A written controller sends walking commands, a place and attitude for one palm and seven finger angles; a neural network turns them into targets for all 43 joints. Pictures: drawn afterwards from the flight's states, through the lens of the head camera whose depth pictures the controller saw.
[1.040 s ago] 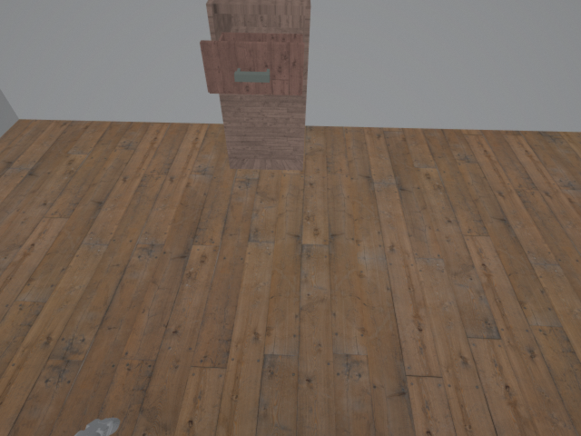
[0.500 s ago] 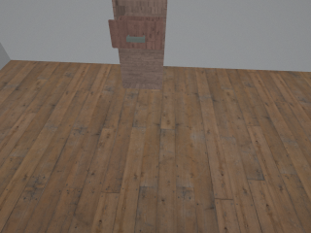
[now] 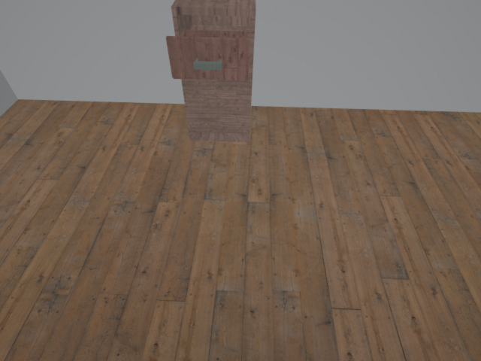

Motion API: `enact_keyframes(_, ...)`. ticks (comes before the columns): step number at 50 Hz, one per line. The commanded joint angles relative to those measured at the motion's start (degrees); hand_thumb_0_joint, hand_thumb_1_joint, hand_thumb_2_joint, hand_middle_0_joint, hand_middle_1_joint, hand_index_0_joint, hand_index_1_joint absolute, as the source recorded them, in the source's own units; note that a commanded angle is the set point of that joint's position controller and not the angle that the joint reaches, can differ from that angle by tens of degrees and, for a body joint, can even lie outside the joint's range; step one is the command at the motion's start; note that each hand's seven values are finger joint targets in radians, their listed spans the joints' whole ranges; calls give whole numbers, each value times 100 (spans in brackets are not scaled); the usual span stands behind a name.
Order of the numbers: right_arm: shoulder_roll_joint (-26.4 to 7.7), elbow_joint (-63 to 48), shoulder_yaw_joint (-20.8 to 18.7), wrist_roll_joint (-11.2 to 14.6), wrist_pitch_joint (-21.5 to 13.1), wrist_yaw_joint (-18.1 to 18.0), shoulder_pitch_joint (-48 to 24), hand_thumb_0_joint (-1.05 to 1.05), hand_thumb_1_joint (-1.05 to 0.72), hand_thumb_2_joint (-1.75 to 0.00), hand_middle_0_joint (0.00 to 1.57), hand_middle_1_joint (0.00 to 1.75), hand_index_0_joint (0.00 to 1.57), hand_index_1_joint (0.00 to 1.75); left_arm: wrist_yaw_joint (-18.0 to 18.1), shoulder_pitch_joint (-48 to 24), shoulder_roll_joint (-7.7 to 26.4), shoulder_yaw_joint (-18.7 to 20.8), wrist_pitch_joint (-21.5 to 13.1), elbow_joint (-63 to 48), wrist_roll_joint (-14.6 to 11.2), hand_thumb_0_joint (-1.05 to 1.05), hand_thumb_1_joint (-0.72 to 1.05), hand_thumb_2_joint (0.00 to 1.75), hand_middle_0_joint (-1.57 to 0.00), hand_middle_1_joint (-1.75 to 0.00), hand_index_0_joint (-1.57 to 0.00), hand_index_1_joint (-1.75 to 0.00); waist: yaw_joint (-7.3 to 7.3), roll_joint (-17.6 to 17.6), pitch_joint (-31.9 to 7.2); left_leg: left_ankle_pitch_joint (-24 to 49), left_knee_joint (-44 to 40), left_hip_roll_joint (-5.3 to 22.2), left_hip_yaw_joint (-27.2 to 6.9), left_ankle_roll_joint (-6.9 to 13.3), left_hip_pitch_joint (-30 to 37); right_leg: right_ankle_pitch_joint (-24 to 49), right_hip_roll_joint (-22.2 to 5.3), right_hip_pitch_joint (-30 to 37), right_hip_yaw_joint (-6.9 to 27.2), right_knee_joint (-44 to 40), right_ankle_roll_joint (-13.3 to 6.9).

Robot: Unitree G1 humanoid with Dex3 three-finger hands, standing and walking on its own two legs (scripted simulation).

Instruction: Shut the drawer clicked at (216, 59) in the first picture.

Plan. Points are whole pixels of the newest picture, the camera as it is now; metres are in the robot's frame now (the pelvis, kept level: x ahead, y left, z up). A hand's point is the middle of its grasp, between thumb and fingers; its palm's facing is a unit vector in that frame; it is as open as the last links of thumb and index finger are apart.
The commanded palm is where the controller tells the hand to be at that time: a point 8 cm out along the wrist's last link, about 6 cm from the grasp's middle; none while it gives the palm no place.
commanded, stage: look at it before walking up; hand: left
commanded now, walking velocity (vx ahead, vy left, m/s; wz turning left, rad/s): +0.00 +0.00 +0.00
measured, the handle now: (208, 63) +1.27 +0.21 -0.09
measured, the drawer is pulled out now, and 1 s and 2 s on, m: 0.28 0.28 0.28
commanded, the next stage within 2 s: walk to a spot facing it in 0.40 s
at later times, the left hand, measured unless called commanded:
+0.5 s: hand out of the picture +0.07 +0.24 -0.16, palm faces -0.03 -0.94 -0.33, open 7.4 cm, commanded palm none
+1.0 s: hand out of the picture +0.14 +0.20 -0.19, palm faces -0.05 -0.99 -0.14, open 7.4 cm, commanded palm none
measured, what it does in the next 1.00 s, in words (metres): walks ahead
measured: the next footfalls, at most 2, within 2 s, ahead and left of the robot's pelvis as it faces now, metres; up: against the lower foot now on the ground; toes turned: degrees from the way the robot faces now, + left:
right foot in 1.18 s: +0.36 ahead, -0.13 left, +0.00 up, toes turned -10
left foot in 1.62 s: +0.53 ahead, +0.12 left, +0.00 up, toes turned +11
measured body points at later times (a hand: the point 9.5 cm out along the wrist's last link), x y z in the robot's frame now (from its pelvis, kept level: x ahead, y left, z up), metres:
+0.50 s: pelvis +0.00 +0.00 +0.00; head +0.00 +0.00 +0.45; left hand +0.07 +0.29 -0.13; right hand +0.08 -0.30 -0.13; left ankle +0.01 +0.12 -0.74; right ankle +0.01 -0.13 -0.74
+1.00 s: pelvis +0.12 +0.02 -0.01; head +0.14 +0.04 +0.44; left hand +0.14 +0.25 -0.17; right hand +0.00 -0.18 -0.15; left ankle +0.00 +0.12 -0.74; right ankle +0.13 -0.11 -0.68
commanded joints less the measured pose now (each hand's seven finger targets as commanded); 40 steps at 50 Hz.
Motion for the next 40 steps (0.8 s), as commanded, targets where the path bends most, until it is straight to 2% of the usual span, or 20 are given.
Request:
enact_keyframes(1,-1168,-371,-245,34,-151,-55,-303,0,-90,-90,20,30,20,30,54,-250,1180,249,-120,-359,-3,0,90,90,-20,-30,-20,-30,34,-49,-110,502,-420,664,-630,182,-101,304,-597,-74,575,-437,-212)
enact_keyframes(3,-1164,-376,-248,39,-141,-53,-311,0,-90,-90,20,30,20,30,56,-233,1173,248,-130,-355,0,0,90,90,-20,-30,-20,-30,20,-122,-131,543,-386,670,-610,176,-33,346,-595,-117,589,-452,-219)
enact_keyframes(8,-1157,-358,-253,43,-140,-53,-305,0,-90,-90,20,30,20,30,60,-203,1176,248,-142,-340,-3,0,90,90,-20,-30,-20,-30,17,-54,-252,629,-369,678,-606,169,56,466,-607,-51,603,-460,-225)
enact_keyframes(13,-1162,-348,-238,44,-135,-56,-312,0,-90,-90,20,30,20,30,57,-191,1180,245,-135,-325,-5,0,90,90,-20,-30,-20,-30,27,-37,-143,592,-405,680,-606,164,3,433,-595,-73,603,-489,-224)
enact_keyframes(25,-1160,-340,-234,43,-130,-56,-301,0,-90,-90,20,30,20,30,54,-173,1186,237,-148,-295,-6,0,90,90,-20,-30,-20,-30,12,-59,-200,645,-408,691,-578,148,86,552,-617,-34,616,-524,-226)
enact_keyframes(26,-694,-235,-126,13,-84,-39,-122,0,-90,-90,20,30,20,30,71,46,714,147,-93,-190,-19,0,90,90,-20,-30,-20,-30,16,-52,-307,399,-360,665,-503,86,97,189,-610,11,579,-532,-157)
enact_keyframes(27,-400,-161,-54,-10,-26,-22,113,0,-90,-90,20,30,20,30,79,270,457,87,-29,-119,-2,0,90,90,-20,-30,-20,-30,24,-127,-291,-126,-273,607,-416,43,19,-507,-567,-14,591,-492,-129)
enact_keyframes(29,-381,-159,-82,-52,34,3,256,0,-90,-90,20,30,20,30,33,484,510,124,37,-93,40,0,90,90,-20,-30,-20,-30,61,-245,89,-1467,-166,461,-372,76,-439,-1853,-553,-272,806,-620,-217)
enact_keyframes(30,-387,-178,-95,-69,44,12,280,0,-90,-90,20,30,20,30,6,563,557,155,51,-107,52,0,90,90,-20,-30,-20,-30,78,-305,282,-1823,-90,407,-343,85,-664,-2251,-578,-396,916,-672,-279)
enact_keyframes(32,-338,-254,-113,-82,39,19,357,0,-90,-90,20,30,20,30,-24,721,620,230,56,-149,62,0,90,90,-20,-30,-20,-30,119,-580,628,-1989,348,256,-178,84,-1130,-2721,-713,-483,1222,-812,-457)
enact_keyframes(34,-194,-328,-136,-67,-13,13,449,0,-90,-90,20,30,20,30,-22,997,649,302,11,-159,42,0,90,90,-20,-30,-20,-30,146,-787,630,-1558,985,170,128,77,-1322,-2791,-1039,-316,1614,-1004,-707)
enact_keyframes(35,-134,-359,-141,-57,-51,10,548,0,-90,-90,20,30,20,30,-12,1031,665,335,-25,-177,26,0,90,90,-20,-30,-20,-30,102,-847,621,-1308,1181,198,220,80,-1318,-2622,-1167,-275,1713,-1024,-815)
enact_keyframes(36,-85,-353,-150,-42,-92,10,653,0,-90,-90,20,30,20,30,-6,1042,635,355,-59,-197,16,0,90,90,-20,-30,-20,-30,46,-782,581,-1188,1146,244,248,89,-1172,-2379,-1209,-327,1677,-932,-873)
enact_keyframes(37,-30,-318,-155,-29,-133,7,851,0,-90,-90,20,30,20,30,-3,967,566,368,-79,-235,16,0,90,90,-20,-30,-20,-30,-61,-619,561,-1136,859,293,239,108,-860,-2139,-1129,-525,1453,-708,-857)
enact_keyframes(38,-29,-254,-176,-20,-159,5,1079,0,-90,-90,20,30,20,30,-19,888,452,358,-87,-275,14,0,90,90,-20,-30,-20,-30,-151,-401,590,-1126,615,336,168,157,-433,-1874,-877,-859,1106,-363,-771)
enact_keyframes(39,-87,-135,-211,-29,-199,-6,1465,0,-90,-90,20,30,20,30,-34,770,234,336,-85,-332,18,0,90,90,-20,-30,-20,-30,-315,144,689,-1224,88,599,-304,285,66,-1611,-489,-1388,630,365,-591)
enact_keyframes(40,-400,59,-314,-72,-244,-31,2056,0,-90,-90,20,30,20,30,-60,620,-87,298,-97,-447,29,0,90,90,-20,-30,-20,-30,-504,1334,646,-1294,-618,1465,-1552,654,739,-1349,96,-2233,-186,1895,-321)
